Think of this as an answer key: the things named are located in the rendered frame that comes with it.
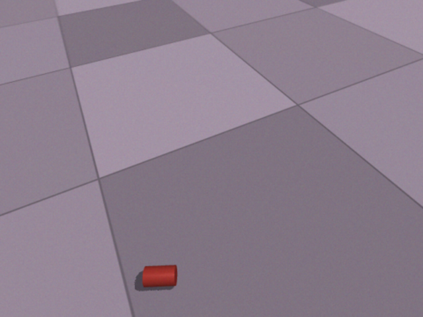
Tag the can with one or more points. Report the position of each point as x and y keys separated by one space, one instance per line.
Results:
x=159 y=276

